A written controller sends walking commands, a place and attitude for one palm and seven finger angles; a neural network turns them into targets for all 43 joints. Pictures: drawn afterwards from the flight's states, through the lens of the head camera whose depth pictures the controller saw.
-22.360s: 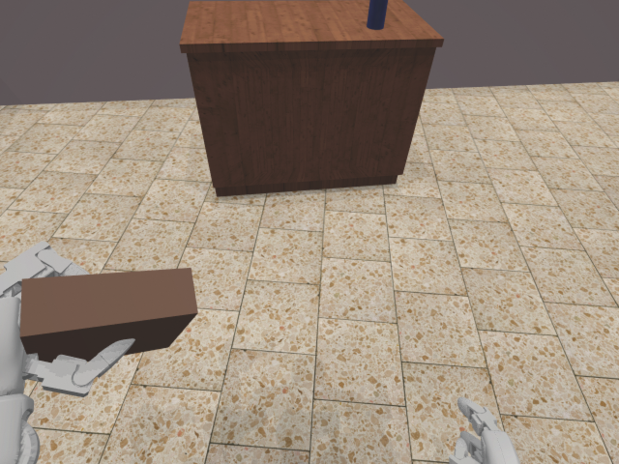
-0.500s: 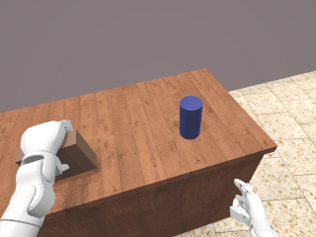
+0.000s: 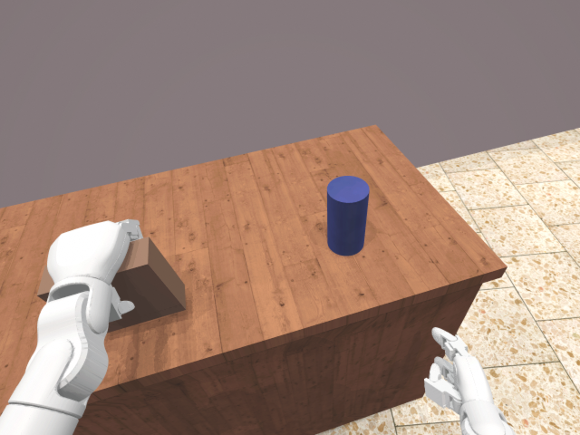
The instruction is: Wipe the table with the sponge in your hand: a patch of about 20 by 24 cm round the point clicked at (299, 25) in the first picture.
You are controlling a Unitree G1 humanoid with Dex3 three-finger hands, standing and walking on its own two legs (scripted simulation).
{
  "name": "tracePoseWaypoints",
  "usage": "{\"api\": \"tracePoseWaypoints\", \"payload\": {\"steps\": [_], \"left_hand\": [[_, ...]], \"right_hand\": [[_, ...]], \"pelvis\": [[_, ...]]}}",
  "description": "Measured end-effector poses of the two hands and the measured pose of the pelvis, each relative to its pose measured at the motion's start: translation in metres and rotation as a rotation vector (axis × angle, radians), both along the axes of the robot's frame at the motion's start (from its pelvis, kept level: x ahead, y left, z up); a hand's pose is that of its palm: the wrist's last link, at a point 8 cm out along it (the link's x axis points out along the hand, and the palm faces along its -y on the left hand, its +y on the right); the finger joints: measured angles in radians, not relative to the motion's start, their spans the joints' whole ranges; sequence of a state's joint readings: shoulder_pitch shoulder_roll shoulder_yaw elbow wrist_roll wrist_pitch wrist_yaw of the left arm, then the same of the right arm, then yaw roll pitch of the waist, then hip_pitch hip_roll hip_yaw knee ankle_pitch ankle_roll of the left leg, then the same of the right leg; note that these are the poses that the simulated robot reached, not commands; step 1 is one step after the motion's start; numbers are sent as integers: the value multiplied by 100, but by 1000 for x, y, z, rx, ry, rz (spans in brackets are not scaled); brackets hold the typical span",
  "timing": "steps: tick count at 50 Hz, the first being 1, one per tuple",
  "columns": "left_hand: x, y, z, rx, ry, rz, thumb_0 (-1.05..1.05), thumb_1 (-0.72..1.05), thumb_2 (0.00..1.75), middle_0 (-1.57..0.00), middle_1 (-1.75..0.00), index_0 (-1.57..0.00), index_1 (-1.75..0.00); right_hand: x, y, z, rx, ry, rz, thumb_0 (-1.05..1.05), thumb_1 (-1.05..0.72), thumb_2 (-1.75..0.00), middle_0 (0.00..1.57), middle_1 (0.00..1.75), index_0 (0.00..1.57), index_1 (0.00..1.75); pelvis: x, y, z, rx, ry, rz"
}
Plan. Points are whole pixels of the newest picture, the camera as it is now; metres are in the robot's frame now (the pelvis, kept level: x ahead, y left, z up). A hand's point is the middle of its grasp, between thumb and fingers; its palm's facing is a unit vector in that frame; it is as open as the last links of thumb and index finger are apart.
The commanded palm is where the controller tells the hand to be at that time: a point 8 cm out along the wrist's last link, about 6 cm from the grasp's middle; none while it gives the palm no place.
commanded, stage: lower the sponge onto the table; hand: left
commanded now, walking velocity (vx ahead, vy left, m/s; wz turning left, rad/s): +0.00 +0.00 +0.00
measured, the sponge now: (128, 296) +0.25 +0.30 +0.06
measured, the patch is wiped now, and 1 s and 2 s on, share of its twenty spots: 0.00 0.00 0.20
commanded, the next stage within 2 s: wipe forward along the first lane in 1.08 s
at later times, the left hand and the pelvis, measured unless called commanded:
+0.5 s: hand (116, 282) +0.25 +0.30 +0.10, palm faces +0.04 -0.07 -1.00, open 8.9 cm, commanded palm +0.23 +0.29 +0.17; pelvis +0.00 +0.00 +0.00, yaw +0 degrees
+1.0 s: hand (111, 291) +0.24 +0.31 +0.08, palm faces +0.05 -0.07 -1.00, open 8.9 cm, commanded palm +0.23 +0.29 +0.15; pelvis +0.00 +0.01 +0.00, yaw +0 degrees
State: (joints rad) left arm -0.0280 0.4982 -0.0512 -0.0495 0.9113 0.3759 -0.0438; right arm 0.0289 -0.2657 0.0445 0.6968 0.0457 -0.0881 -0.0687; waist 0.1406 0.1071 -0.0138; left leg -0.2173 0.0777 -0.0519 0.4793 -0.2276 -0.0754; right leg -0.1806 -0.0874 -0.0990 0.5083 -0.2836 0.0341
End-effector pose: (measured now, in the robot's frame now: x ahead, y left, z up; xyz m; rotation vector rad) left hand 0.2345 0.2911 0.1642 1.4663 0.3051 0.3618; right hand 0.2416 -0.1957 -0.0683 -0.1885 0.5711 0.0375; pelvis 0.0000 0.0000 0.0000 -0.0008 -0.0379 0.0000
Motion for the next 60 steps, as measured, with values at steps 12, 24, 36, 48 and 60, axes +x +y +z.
{"api": "tracePoseWaypoints", "payload": {"steps": [12, 24, 36, 48, 60], "left_hand": [[2, 0, 6, 7, -43, 27, 0, -41, 108, -84, -143, -85, -143], [-3, 0, -13, -1, 17, -6, 0, -41, 108, -84, -143, -85, -143], [-5, 11, -17, -4, 9, 21, 0, -41, 108, -84, -143, -84, -143], [-13, 8, -27, -4, 1, 12, -1, -41, 108, -85, -142, -85, -143], [-8, 7, -31, 12, 30, 14, 0, -42, 108, -84, -143, -85, -143]], "right_hand": [[-1, 3, -2, 23, 10, 3, 1, -90, -90, 20, 30, 20, 30], [-3, -1, -1, -1, 8, -8, 1, -90, -90, 20, 30, 20, 30], [-11, -4, -4, -4, 26, -31, 1, -90, -90, 20, 30, 20, 30], [-13, 2, -4, -6, 32, -27, 1, -90, -90, 20, 30, 20, 30], [-13, 0, -3, 4, 14, -39, 1, -90, -90, 20, 30, 20, 30]], "pelvis": [[1, -1, 0, 2, 2, -7], [1, 0, 0, -1, 2, -5], [2, 3, 0, -2, 8, -8], [0, 5, 0, -3, 6, -6], [-2, 4, -1, -2, 12, -8]]}}
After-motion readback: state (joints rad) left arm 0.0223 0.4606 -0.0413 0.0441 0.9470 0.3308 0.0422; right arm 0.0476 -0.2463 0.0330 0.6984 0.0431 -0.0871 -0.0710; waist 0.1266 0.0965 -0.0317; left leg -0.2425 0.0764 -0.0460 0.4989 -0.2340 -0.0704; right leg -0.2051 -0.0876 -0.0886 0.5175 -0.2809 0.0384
